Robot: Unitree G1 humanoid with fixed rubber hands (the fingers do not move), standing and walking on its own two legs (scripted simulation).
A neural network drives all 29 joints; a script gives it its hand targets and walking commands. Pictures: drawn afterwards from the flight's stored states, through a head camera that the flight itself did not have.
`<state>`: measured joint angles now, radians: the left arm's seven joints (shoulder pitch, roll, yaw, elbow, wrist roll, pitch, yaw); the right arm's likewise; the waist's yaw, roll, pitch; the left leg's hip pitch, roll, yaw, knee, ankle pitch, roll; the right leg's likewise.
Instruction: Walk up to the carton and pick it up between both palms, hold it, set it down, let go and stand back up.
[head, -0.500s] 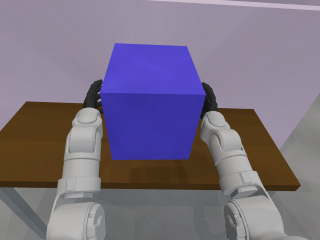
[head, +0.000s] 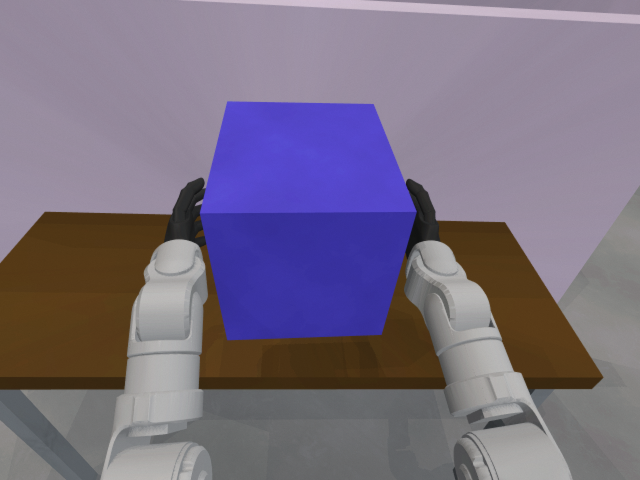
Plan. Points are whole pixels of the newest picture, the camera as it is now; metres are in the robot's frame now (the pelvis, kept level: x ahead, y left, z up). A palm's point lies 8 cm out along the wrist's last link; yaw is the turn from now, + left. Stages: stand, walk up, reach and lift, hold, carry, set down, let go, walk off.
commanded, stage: set down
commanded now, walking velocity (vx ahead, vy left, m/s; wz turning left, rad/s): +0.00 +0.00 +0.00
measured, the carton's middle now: (303, 216) +0.40 +0.01 +0.17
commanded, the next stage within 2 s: none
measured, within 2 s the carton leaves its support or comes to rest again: neither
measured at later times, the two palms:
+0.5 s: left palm (187, 250) +0.37 +0.16 +0.14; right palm (402, 258) +0.37 -0.13 +0.12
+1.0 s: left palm (191, 253) +0.40 +0.17 +0.11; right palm (393, 257) +0.39 -0.12 +0.10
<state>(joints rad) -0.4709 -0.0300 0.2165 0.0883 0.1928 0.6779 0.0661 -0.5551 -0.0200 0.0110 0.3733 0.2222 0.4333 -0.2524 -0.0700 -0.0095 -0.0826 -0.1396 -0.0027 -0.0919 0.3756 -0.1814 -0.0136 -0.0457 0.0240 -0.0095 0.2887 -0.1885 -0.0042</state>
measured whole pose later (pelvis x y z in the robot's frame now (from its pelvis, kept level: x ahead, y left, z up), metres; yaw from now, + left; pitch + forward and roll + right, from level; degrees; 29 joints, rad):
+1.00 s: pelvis +0.02 +0.00 +0.00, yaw -1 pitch -1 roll -1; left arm -0.61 -0.03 0.29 0.62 0.28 0.22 0.04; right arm -0.61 0.06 -0.20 0.82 -0.05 -0.06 -0.18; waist 0.01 -0.03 -0.02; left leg -0.12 0.00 -0.05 0.32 -0.18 -0.01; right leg -0.03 0.01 -0.03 0.23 -0.18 0.00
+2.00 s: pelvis +0.04 -0.01 +0.00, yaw -2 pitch +13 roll -1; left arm -0.71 0.04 0.35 1.10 0.22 -0.23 0.05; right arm -0.65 0.12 -0.43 1.02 -0.29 -0.32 -0.18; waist 0.05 -0.01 -0.12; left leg -0.39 0.04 0.02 0.35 -0.19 -0.02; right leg -0.31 0.02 -0.04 0.27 -0.19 -0.01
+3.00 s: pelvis +0.02 +0.01 -0.02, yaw -4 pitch +22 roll -2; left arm -0.89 0.11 0.37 1.43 0.15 -0.45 0.08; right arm -0.83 0.02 -0.45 1.30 -0.27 -0.44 -0.12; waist 0.05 -0.01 -0.18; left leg -0.69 0.06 0.07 0.53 -0.22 0.01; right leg -0.62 0.02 -0.03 0.47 -0.23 0.00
